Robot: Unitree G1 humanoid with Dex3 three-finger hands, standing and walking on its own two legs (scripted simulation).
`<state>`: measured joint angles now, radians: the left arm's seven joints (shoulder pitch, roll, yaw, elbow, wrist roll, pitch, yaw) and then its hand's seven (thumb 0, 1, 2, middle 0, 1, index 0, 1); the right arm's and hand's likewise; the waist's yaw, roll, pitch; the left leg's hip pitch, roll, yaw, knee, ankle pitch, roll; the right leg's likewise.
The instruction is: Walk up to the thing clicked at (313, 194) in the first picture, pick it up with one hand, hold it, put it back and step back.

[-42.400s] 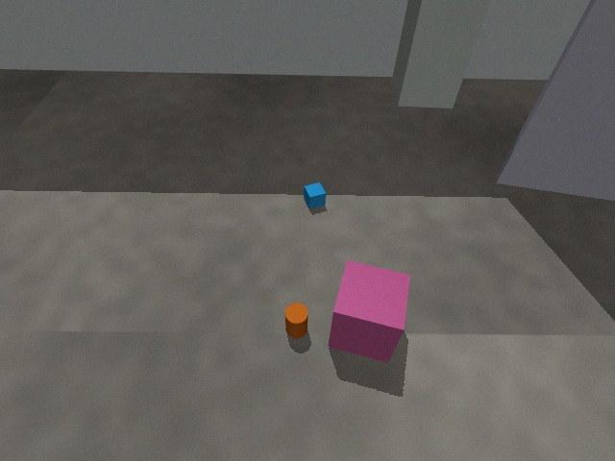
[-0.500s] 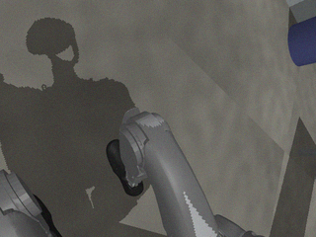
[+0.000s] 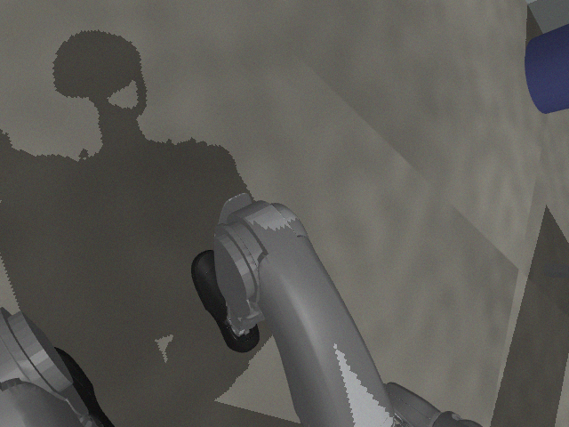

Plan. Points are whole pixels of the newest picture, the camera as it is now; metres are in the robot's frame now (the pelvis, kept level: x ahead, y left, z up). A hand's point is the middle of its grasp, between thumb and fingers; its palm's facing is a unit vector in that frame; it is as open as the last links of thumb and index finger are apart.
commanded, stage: close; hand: left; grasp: from above
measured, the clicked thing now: out of the picture +0.44 +0.37 -0.29
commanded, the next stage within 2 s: settle in 0.64 s
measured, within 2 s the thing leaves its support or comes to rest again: leaves its support in 1.22 s
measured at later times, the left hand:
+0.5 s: hand out of the picture +0.43 +0.36 -0.26, palm faces -0.08 -0.43 -0.90, open 10.8 cm
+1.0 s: hand out of the picture +0.43 +0.36 -0.25, palm faces -0.07 -0.42 -0.91, open 10.6 cm
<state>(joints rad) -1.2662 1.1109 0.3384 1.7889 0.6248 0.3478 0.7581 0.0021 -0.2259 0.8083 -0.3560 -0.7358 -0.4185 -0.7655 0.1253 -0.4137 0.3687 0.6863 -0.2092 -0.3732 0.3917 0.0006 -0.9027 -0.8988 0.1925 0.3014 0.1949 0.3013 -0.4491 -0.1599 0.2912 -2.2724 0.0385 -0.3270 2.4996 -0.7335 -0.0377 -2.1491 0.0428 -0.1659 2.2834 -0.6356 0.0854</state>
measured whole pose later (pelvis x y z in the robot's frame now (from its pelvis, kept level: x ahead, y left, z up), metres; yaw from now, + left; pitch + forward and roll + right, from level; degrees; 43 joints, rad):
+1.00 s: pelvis +0.00 +0.00 +0.00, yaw +0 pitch +26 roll -16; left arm -1.26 1.10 0.33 1.79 0.62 0.34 0.77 -0.01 -0.14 0.63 -0.61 -0.64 -0.69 -0.60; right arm 0.14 -0.41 0.35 0.70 -0.21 -0.39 0.39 0.00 -0.91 -0.90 0.19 0.30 0.19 0.30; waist -0.44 -0.15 0.29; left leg -2.26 0.04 -0.33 2.49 -0.73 -0.04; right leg -2.13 0.04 -0.17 2.28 -0.64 0.08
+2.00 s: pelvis +0.01 -0.01 +0.02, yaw +6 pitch +34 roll -8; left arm -1.23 0.79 0.39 1.64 0.69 0.49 0.61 -0.02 -0.15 0.60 -0.67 -0.62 -0.74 -0.55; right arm 0.23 -0.35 0.09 0.90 -0.15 -0.33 0.34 0.00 -0.91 -0.90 0.19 0.30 0.20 0.30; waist -0.31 0.03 0.01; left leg -2.26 0.05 -0.18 2.36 -0.70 -0.04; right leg -2.21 0.01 -0.06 2.26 -0.65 0.05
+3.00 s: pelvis +0.06 -0.03 +0.31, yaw +13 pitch +23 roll -1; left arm -0.73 0.27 0.02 1.15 0.52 0.80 0.47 -0.03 -0.08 0.48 -0.72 -0.51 -0.75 -0.48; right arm 0.18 -0.28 0.00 0.90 0.03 -0.19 0.04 0.01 -0.90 -0.90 0.20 0.30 0.20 0.30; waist -0.10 0.04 -0.22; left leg -1.19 0.09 -0.05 1.35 -0.57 -0.07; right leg -1.18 -0.01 -0.04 1.34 -0.56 -0.01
